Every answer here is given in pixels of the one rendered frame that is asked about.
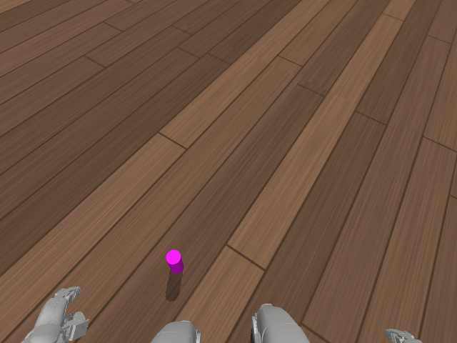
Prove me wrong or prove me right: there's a left robot arm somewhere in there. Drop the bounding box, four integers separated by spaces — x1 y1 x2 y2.
21 323 65 343

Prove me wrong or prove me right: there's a can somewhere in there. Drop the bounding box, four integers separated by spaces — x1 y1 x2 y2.
166 249 184 274

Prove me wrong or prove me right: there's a left robot hand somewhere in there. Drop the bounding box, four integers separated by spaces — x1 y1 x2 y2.
34 287 89 342

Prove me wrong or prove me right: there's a right robot hand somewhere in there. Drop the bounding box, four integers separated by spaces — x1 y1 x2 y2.
385 329 423 343

